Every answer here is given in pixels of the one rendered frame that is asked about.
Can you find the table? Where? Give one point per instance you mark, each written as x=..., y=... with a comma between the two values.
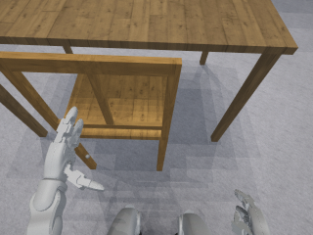
x=225, y=26

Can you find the left robot hand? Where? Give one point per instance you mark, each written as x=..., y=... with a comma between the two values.
x=61, y=151

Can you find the robot left forearm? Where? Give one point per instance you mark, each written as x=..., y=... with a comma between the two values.
x=46, y=207

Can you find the right robot hand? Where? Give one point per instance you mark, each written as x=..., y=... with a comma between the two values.
x=255, y=222

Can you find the robot thigh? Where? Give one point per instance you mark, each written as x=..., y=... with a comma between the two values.
x=191, y=224
x=127, y=222

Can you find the chair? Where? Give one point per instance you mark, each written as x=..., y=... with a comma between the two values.
x=117, y=97

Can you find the robot right thigh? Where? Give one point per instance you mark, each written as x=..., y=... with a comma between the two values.
x=191, y=224

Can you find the robot left thigh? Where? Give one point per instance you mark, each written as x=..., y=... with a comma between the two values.
x=127, y=222

